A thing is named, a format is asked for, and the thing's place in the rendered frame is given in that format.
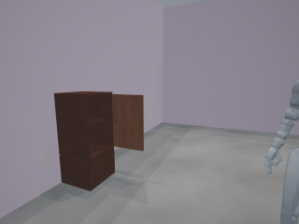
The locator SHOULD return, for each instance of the right robot shin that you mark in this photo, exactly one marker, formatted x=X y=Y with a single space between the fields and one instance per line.
x=285 y=217

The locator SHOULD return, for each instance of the right robot hand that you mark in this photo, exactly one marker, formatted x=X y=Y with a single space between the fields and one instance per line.
x=270 y=155

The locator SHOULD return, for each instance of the cupboard door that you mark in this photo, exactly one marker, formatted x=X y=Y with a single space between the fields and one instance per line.
x=128 y=121

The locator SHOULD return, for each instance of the right robot upper arm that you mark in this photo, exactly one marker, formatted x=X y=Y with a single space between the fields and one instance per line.
x=293 y=112

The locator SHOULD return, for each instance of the right robot forearm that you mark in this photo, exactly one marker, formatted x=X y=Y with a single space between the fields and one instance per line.
x=283 y=132

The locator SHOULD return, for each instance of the right robot thigh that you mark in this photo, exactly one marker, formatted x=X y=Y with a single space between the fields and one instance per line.
x=290 y=197

